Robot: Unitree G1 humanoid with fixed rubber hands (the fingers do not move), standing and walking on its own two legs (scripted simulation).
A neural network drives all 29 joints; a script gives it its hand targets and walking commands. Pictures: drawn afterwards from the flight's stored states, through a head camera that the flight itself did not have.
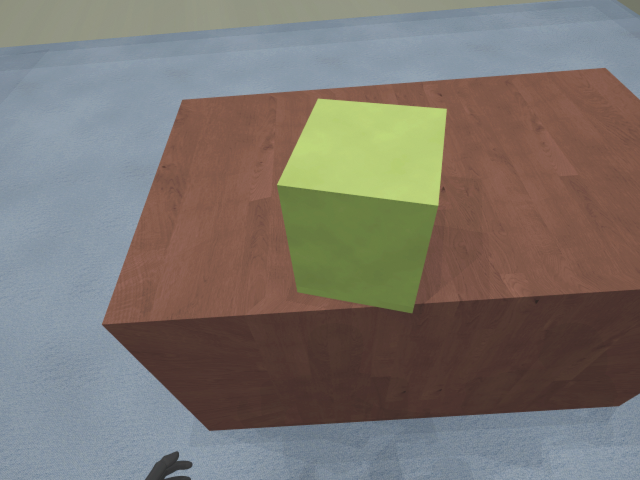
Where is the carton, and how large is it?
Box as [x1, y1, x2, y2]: [277, 99, 446, 312]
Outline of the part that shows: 318,99 277,184 297,291 412,312 438,203 446,109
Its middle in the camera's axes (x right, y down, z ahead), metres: +0.07 -0.06 +0.64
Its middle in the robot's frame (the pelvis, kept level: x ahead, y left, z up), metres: +0.51 -0.05 +0.02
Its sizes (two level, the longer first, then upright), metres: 0.210 0.200 0.250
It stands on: a pedestal, 0.67 m high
